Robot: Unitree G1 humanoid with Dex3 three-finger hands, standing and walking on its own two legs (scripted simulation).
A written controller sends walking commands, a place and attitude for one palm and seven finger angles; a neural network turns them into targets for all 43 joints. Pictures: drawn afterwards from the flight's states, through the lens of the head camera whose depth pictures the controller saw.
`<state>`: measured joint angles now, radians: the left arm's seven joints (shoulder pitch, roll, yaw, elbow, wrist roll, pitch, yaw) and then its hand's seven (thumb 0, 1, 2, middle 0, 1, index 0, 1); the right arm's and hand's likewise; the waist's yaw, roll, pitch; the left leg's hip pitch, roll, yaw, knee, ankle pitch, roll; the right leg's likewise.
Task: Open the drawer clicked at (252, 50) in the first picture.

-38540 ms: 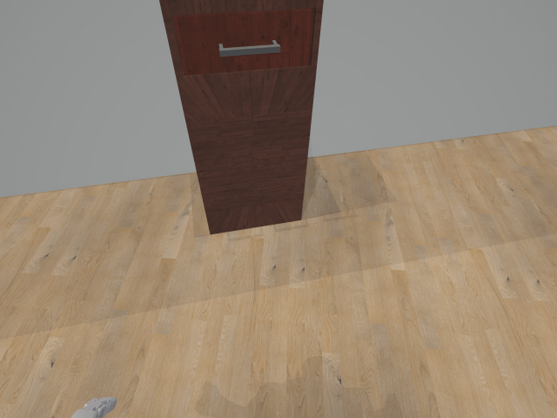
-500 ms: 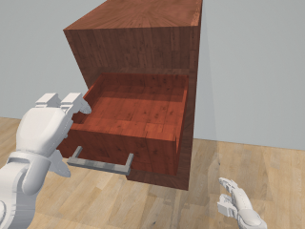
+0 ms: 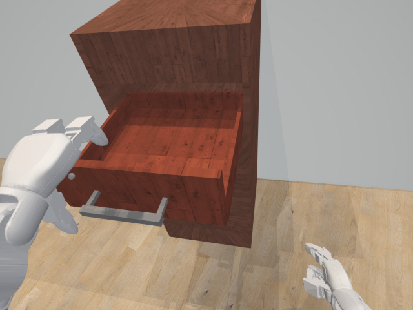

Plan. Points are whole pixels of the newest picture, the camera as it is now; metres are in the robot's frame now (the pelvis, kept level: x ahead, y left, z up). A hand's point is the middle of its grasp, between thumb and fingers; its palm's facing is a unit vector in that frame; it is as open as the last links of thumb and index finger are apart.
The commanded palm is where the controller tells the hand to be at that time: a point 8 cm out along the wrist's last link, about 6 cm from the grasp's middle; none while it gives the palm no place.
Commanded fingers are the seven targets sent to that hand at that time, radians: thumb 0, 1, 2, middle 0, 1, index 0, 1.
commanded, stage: draw the hand back to the body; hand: left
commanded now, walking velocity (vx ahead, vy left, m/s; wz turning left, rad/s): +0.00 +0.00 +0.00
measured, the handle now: (124, 207) +0.28 +0.21 +0.07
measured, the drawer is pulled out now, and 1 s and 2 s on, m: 0.30 0.30 0.30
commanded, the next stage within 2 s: step back with the hand held close in 1.50 s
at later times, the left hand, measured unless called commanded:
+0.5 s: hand (62, 192) +0.22 +0.24 +0.20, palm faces +0.13 -0.03 -0.99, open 13.8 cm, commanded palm +0.17 +0.26 +0.27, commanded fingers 0.00 -0.47 0.31 -0.30 -1.18 -0.30 -1.18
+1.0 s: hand (54, 154) +0.24 +0.23 +0.26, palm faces +0.43 -0.81 -0.39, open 11.4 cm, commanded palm +0.18 +0.29 +0.27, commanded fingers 0.00 0.41 0.69 -0.23 -0.62 -0.23 -0.62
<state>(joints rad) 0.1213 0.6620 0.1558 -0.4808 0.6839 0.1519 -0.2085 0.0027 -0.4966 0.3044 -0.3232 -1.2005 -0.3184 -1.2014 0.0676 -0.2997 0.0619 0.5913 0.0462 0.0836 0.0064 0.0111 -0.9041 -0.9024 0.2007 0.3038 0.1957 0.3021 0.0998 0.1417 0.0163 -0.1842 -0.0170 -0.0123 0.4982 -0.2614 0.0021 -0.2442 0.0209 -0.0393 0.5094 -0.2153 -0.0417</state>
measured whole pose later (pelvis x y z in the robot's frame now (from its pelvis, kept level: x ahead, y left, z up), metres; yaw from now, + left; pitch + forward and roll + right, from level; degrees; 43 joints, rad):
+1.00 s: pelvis +0.04 +0.01 +0.01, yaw +0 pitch -4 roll -1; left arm 0.37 0.39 0.40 -0.68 -0.08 -0.17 0.10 0.00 0.06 0.55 -0.28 -0.83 -0.27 -0.83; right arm 0.18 -0.22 0.03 0.66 0.00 -0.15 -0.06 0.01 -0.90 -0.90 0.20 0.30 0.20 0.30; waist 0.05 0.06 0.04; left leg -0.07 -0.01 -0.01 0.45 -0.31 0.02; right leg -0.12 0.03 -0.03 0.42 -0.24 -0.03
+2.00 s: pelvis -0.01 +0.03 +0.00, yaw +0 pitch +2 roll +0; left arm 0.53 0.50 0.54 -0.73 -0.07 -0.21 0.12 0.02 0.88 0.90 -0.22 -0.30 -0.21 -0.30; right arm 0.19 -0.24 -0.02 0.58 0.02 -0.04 -0.07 0.01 -0.90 -0.90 0.20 0.30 0.20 0.30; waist -0.02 0.01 0.01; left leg -0.30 -0.04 -0.01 0.52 -0.25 0.04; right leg -0.34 0.00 -0.04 0.49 -0.18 -0.01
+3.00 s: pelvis -0.19 +0.02 -0.01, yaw +0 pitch +2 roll -1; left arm 0.52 0.56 0.61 -0.82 -0.08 -0.27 0.13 0.01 0.88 0.90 -0.22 -0.30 -0.22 -0.30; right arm 0.20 -0.23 0.01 0.62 0.02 -0.11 -0.07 0.01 -0.90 -0.90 0.20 0.30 0.20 0.30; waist -0.02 -0.04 -0.04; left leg -0.39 -0.03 0.04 0.55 -0.21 0.05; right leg -0.22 0.00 -0.03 0.56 -0.38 0.00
